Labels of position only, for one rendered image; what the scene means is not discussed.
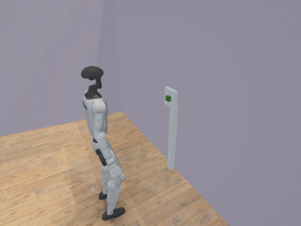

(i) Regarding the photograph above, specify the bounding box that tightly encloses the button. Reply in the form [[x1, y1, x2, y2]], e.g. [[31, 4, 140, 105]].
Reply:
[[166, 95, 171, 102]]

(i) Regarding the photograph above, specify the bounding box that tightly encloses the robot right upper arm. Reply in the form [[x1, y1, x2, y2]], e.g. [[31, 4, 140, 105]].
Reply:
[[92, 100, 106, 141]]

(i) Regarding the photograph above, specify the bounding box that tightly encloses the panel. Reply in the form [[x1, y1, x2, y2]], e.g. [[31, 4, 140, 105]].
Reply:
[[165, 87, 179, 170]]

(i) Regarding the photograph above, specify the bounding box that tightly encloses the right robot shin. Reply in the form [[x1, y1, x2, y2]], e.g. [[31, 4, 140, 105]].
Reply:
[[106, 184, 121, 215]]

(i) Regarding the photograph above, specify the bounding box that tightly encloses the left robot foot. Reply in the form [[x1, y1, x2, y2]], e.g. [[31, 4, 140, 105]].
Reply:
[[99, 191, 107, 200]]

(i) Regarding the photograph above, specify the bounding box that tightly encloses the right robot hand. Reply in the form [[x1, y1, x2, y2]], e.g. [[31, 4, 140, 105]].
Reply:
[[109, 165, 126, 186]]

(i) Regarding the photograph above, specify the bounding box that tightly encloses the robot right forearm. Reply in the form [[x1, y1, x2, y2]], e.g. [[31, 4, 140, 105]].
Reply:
[[97, 133, 117, 169]]

